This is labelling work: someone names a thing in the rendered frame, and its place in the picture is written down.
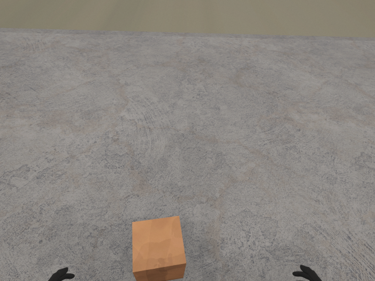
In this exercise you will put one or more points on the left robot hand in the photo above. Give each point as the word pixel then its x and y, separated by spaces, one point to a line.
pixel 61 274

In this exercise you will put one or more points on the right robot hand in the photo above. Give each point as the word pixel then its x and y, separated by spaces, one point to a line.
pixel 307 273

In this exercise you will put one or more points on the carton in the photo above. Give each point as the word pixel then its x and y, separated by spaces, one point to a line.
pixel 157 250

